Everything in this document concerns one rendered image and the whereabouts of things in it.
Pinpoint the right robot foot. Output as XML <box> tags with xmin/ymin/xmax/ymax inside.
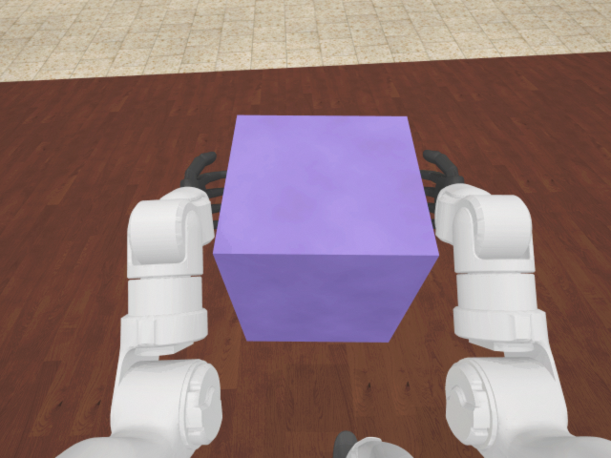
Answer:
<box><xmin>333</xmin><ymin>430</ymin><xmax>358</xmax><ymax>458</ymax></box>

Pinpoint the carton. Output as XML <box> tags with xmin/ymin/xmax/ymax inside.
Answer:
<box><xmin>213</xmin><ymin>115</ymin><xmax>439</xmax><ymax>343</ymax></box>

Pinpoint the robot right hand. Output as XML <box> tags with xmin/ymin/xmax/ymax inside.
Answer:
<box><xmin>419</xmin><ymin>150</ymin><xmax>465</xmax><ymax>229</ymax></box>

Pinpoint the robot right forearm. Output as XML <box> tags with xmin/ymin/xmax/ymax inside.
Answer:
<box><xmin>434</xmin><ymin>183</ymin><xmax>568</xmax><ymax>425</ymax></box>

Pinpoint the left robot upper arm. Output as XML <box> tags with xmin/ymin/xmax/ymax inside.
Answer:
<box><xmin>55</xmin><ymin>359</ymin><xmax>222</xmax><ymax>458</ymax></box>

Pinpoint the right robot upper arm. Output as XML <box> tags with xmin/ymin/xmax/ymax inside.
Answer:
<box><xmin>446</xmin><ymin>357</ymin><xmax>611</xmax><ymax>458</ymax></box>

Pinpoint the robot left hand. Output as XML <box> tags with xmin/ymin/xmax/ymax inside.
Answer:
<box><xmin>180</xmin><ymin>152</ymin><xmax>227</xmax><ymax>229</ymax></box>

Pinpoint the robot left forearm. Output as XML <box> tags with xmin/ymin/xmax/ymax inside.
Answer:
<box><xmin>111</xmin><ymin>187</ymin><xmax>215</xmax><ymax>430</ymax></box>

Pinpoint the robot right shin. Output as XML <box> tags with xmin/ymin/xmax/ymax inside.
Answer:
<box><xmin>346</xmin><ymin>437</ymin><xmax>382</xmax><ymax>458</ymax></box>

